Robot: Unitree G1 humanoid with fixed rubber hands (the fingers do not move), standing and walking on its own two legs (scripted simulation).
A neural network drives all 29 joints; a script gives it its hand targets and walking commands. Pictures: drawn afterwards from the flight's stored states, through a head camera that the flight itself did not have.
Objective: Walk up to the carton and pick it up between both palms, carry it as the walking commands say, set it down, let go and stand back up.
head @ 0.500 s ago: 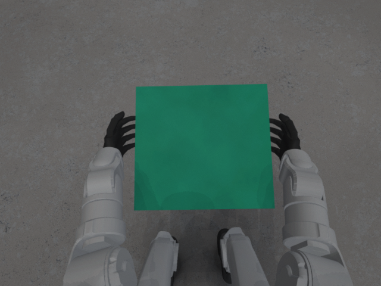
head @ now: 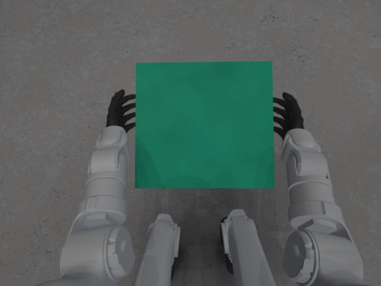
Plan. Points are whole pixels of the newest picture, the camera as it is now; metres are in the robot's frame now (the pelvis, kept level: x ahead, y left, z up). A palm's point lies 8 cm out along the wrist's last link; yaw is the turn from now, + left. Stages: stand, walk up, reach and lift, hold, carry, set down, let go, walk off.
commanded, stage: set down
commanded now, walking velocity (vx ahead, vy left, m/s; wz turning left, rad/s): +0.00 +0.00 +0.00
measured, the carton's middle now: (202, 130) +0.47 -0.02 -0.17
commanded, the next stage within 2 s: none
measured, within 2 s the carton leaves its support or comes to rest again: neither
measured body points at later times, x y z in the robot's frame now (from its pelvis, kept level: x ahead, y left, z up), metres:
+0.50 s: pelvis -0.02 +0.00 -0.07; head +0.27 -0.01 +0.27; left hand +0.48 +0.16 -0.18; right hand +0.47 -0.20 -0.18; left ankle +0.07 +0.12 -0.54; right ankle +0.09 -0.13 -0.54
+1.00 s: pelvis -0.03 -0.01 -0.14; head +0.30 -0.02 +0.17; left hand +0.50 +0.16 -0.27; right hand +0.49 -0.20 -0.27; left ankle +0.07 +0.12 -0.54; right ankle +0.09 -0.13 -0.54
